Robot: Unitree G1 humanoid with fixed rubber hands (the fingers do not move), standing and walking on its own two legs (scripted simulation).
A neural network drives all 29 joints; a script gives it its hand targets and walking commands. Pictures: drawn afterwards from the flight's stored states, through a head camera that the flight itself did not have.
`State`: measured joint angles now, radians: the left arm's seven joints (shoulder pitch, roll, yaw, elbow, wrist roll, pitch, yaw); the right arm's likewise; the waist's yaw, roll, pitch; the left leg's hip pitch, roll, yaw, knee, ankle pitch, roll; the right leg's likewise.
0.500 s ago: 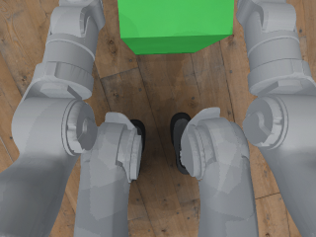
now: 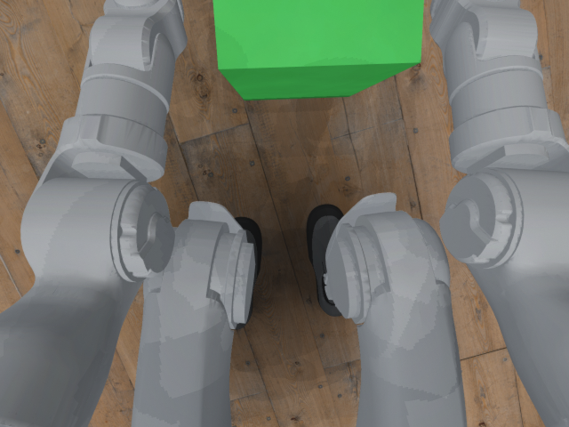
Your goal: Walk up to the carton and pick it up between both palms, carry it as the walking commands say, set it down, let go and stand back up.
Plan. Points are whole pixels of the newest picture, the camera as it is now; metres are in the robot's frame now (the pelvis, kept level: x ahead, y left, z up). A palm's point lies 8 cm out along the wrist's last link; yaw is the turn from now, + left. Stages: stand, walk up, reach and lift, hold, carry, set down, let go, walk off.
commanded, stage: set down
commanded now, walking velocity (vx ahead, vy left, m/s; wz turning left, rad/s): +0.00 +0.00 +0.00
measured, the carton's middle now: out of the picture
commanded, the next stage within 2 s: let go in 1.88 s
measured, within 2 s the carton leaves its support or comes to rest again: neither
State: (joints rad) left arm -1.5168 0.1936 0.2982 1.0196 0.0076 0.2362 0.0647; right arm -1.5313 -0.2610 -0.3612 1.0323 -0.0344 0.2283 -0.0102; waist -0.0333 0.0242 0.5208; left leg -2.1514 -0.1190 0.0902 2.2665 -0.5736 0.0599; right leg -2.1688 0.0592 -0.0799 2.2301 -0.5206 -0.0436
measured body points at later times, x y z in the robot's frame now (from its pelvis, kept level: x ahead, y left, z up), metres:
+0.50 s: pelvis +0.02 +0.00 +0.01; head +0.39 -0.01 +0.25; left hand +0.59 +0.12 -0.17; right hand +0.57 -0.18 -0.17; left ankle +0.12 +0.08 -0.32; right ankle +0.14 -0.09 -0.32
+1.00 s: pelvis +0.01 +0.00 +0.07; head +0.37 +0.00 +0.33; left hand +0.59 +0.13 -0.06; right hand +0.58 -0.19 -0.06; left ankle +0.12 +0.08 -0.32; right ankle +0.14 -0.09 -0.32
